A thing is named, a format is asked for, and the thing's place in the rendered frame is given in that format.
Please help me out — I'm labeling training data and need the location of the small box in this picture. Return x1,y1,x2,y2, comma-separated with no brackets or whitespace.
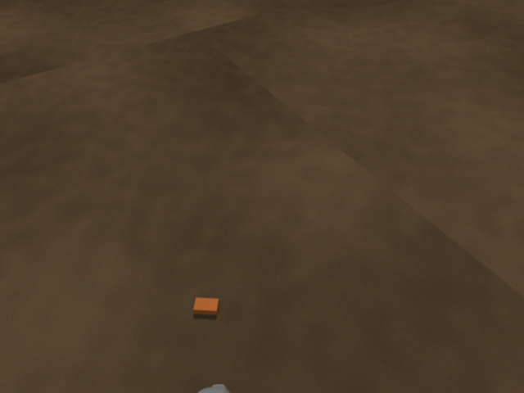
193,297,220,315

